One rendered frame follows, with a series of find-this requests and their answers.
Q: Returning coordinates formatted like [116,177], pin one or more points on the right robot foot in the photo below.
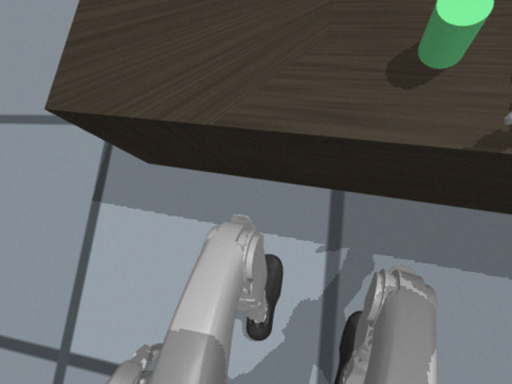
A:
[347,344]

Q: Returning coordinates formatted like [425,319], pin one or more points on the left robot hand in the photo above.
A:
[130,372]

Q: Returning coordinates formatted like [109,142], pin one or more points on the can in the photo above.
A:
[452,27]

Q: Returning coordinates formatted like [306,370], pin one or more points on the left robot foot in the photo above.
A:
[261,331]

